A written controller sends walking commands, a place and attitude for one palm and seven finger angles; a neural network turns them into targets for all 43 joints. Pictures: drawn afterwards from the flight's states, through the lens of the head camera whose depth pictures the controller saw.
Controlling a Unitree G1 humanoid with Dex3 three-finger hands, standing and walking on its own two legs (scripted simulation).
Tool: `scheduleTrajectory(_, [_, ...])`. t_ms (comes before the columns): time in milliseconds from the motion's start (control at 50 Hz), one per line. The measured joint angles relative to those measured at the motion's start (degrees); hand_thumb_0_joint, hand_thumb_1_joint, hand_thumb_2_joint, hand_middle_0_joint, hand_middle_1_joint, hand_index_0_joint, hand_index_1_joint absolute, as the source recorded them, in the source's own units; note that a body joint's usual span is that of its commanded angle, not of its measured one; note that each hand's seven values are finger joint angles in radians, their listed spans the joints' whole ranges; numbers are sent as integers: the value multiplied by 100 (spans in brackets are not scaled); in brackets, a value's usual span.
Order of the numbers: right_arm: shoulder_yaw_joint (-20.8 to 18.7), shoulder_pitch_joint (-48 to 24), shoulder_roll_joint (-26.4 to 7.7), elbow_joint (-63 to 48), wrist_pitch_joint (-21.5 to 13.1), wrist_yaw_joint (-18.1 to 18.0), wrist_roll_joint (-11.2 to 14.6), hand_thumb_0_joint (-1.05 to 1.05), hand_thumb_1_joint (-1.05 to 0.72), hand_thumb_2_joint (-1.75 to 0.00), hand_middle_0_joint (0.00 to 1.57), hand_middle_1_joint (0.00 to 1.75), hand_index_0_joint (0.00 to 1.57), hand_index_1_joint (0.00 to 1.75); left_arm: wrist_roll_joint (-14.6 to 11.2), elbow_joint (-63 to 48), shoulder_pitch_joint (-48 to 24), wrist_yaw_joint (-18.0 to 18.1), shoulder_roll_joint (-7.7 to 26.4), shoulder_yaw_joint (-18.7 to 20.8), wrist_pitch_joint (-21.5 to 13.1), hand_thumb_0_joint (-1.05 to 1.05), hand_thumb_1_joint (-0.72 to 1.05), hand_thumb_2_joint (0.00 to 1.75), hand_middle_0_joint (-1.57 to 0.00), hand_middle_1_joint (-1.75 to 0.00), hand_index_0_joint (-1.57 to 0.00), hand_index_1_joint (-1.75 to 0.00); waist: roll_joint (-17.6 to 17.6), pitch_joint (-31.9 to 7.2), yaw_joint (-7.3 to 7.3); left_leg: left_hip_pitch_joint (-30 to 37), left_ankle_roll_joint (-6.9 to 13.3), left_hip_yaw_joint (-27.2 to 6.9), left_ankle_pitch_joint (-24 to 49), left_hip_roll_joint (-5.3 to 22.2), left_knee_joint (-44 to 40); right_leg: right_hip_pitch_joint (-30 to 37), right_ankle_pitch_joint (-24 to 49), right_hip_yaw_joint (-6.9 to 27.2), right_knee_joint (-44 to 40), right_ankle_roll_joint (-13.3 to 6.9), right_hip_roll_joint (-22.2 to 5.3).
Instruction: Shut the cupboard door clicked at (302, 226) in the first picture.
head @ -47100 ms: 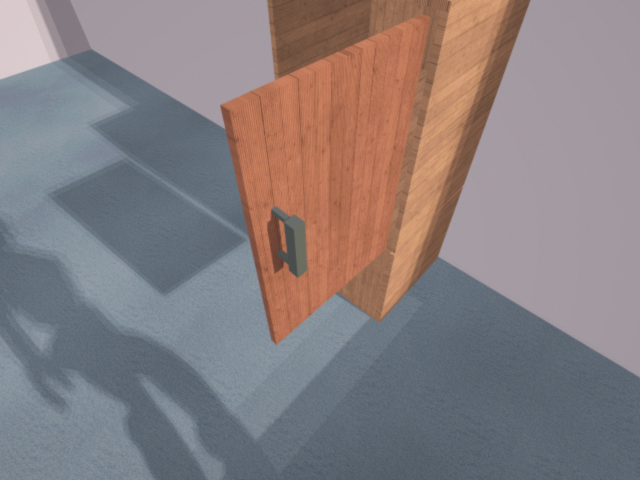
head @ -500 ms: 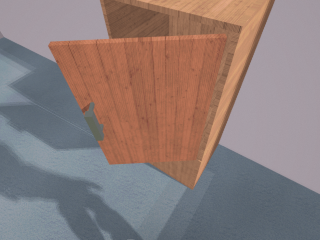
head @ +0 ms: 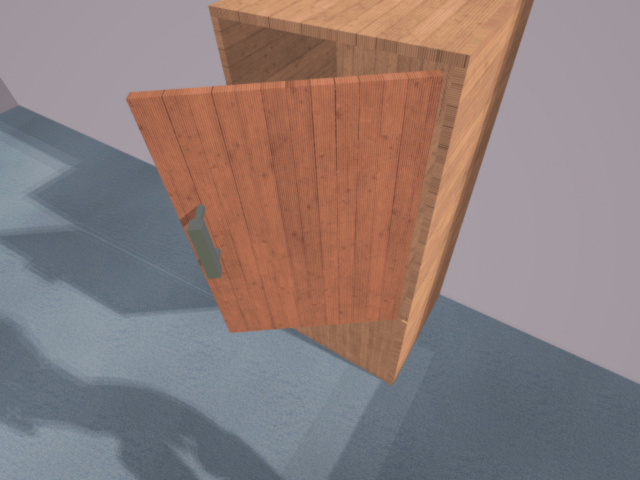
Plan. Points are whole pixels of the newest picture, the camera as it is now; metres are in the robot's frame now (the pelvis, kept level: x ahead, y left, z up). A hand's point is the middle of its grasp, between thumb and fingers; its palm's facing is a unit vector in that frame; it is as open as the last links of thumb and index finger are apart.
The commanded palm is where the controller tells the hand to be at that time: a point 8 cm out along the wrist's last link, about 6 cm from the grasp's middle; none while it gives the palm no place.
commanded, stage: come to a stop and stand still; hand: left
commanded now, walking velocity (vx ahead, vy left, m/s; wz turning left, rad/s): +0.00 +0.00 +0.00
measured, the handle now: (207, 241) +0.47 +0.21 +0.01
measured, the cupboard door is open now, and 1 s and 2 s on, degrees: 36 36 36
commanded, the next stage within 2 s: look again from close up in 0.08 s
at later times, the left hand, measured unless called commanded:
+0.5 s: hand out of the picture +0.05 +0.16 -0.16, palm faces -0.01 -0.97 -0.23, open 7.4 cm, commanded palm none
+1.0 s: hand (210, 408) +0.21 +0.15 -0.01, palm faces +0.17 -0.99 -0.02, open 6.9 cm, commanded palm +0.14 +0.21 -0.06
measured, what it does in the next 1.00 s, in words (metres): stands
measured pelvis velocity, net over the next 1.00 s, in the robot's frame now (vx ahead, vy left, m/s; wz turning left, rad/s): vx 0.00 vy -0.04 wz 0.04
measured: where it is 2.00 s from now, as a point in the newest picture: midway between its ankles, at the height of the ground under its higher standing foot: outside the picture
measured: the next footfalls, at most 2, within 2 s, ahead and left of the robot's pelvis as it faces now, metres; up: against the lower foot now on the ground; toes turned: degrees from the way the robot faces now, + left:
none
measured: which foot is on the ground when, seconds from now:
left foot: down 0.00-1.00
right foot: down 0.00-1.00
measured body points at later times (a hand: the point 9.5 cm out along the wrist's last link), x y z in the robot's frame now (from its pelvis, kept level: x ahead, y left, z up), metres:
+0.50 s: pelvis +0.02 -0.02 +0.00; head +0.04 -0.04 +0.45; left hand +0.05 +0.21 -0.14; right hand +0.05 -0.26 -0.16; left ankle +0.01 +0.11 -0.74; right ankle +0.01 -0.13 -0.74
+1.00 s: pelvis +0.00 -0.04 -0.05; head +0.03 -0.04 +0.40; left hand +0.20 +0.21 -0.01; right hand +0.18 -0.29 -0.13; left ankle +0.01 +0.11 -0.74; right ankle +0.01 -0.13 -0.74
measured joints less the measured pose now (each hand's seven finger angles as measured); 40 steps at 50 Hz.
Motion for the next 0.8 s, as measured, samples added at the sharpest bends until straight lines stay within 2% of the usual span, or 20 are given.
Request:
scheduleTrajectory(160, [7, -74, -108, 166, -66, 5, 13, 1, -91, -90, 21, 30, 20, 30, -9, 149, 114, -11, 19, 13, -41, 0, 91, 90, -20, -30, -20, -30, 24, 66, 64, 51, -27, 35, 132, -17, -261, -42, 59, 39, -89, 15, -12])
scheduleTrajectory(360, [-7, -338, -227, 390, -127, -59, 34, 0, -90, -90, 20, 30, 20, 30, -19, 312, -87, -18, -67, -6, -98, 0, 91, 90, -20, -30, -20, -30, -101, 135, 95, 248, -133, 2, 100, 86, -383, 146, 23, 1, -199, -78, 91])
scheduleTrajectory(760, [-12, -612, -141, 475, -85, -70, 42, 0, -90, -90, 20, 30, 20, 30, -18, 210, -441, 37, 51, 65, -167, 0, 91, 90, -20, -30, -20, -30, -167, 115, 65, 344, -301, -51, -9, 322, -353, 369, -20, -101, -426, -229, 305])
scheduleTrajectory(780, [-35, -530, -131, 245, -187, -179, 38, 0, -90, -90, 20, 30, 20, 30, -157, -691, -207, -42, 18, 426, 183, 1, 90, 90, -20, -30, -20, -30, -179, 224, 90, 250, -244, -7, -35, 357, -77, 357, -46, -105, -332, -224, 324])
scheduleTrajectory(800, [-33, -378, -129, -31, -424, -333, 101, 0, -90, -90, 21, 30, 20, 30, -315, -1722, 128, 26, 55, 501, 147, 1, 90, 90, -21, -30, -20, -30, -219, 224, 124, 138, -214, 10, -139, 353, 143, 201, -142, -96, -57, -224, 314])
